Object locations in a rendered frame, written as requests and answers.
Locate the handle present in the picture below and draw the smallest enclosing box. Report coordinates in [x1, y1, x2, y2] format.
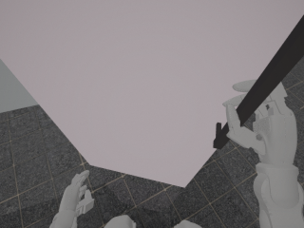
[213, 15, 304, 150]

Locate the robot left forearm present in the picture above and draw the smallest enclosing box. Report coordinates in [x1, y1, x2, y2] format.
[49, 210, 77, 228]

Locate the robot right hand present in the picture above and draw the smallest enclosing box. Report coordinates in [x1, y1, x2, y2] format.
[222, 79, 297, 165]

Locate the left robot thigh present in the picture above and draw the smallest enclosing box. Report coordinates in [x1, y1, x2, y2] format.
[104, 216, 137, 228]

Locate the robot right forearm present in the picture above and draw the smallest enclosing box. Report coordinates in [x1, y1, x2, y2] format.
[253, 162, 304, 228]

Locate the robot left hand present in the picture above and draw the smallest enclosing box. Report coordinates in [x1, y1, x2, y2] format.
[59, 170, 95, 217]

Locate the fridge door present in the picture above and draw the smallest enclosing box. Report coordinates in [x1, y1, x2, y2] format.
[0, 0, 304, 188]

